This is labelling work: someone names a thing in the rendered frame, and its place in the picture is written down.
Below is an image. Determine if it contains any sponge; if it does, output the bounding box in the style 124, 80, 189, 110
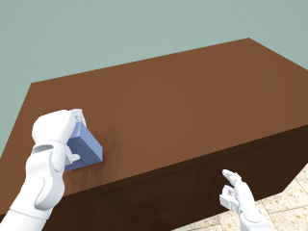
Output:
64, 121, 103, 171

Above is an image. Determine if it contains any table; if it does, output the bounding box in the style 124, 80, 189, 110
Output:
0, 38, 308, 231

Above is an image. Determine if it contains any robot right forearm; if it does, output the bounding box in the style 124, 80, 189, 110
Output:
238, 203, 272, 231

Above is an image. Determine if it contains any robot left forearm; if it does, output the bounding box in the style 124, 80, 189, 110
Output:
0, 141, 67, 231

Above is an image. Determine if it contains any right robot hand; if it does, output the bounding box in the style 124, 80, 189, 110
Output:
219, 169, 256, 213

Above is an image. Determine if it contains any left robot hand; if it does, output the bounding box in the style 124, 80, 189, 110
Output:
32, 109, 87, 166

